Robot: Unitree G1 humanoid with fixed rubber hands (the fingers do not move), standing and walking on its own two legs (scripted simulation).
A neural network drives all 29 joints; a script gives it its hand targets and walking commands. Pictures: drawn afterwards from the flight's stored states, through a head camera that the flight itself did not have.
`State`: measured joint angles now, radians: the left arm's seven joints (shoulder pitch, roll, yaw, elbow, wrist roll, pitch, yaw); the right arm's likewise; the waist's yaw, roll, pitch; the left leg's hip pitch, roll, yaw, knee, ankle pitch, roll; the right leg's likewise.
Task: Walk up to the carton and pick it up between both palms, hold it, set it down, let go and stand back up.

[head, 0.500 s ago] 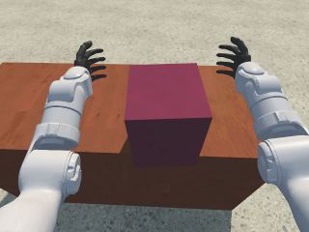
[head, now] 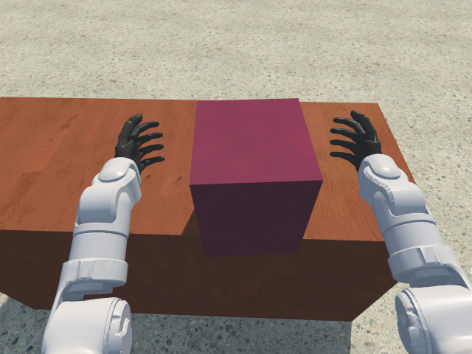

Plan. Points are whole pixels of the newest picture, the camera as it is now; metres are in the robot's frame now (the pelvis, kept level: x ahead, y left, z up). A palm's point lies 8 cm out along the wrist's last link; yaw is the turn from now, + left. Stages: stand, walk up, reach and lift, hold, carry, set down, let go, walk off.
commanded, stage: set down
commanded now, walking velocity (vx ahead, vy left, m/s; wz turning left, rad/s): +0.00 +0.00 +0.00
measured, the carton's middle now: (249, 180) +0.44 +0.00 +0.02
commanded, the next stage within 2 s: let go in 1.22 s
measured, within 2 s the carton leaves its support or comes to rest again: neither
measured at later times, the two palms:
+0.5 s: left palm (130, 218) +0.32 +0.19 +0.08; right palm (373, 212) +0.32 -0.20 +0.07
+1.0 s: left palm (133, 270) +0.25 +0.19 +0.02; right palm (383, 276) +0.24 -0.21 +0.02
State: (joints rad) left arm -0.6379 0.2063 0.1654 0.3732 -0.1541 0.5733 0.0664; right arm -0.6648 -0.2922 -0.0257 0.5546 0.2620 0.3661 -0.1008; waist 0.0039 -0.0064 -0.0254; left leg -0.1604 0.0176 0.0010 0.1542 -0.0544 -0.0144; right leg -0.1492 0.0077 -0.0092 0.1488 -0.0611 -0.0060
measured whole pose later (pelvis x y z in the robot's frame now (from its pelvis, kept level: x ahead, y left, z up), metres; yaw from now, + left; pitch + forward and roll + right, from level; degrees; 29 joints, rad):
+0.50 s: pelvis +0.00 +0.00 +0.00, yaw -2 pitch +0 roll +0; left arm -0.21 0.14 0.09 0.01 -0.13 0.51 0.07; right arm -0.23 -0.27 0.00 0.22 0.27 0.25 -0.10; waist 0.03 -0.02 0.03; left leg -0.11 0.01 0.03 0.20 -0.10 -0.01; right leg -0.12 0.01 0.02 0.23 -0.11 0.00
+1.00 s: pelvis +0.01 +0.01 +0.00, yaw -1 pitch +2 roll +0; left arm 0.13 0.11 -0.02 0.11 -0.10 0.07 0.10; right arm 0.20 -0.26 0.02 0.15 0.23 -0.06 -0.03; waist 0.03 -0.02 -0.01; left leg -0.14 0.01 0.03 0.24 -0.13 0.00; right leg -0.15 0.00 0.02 0.25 -0.14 0.00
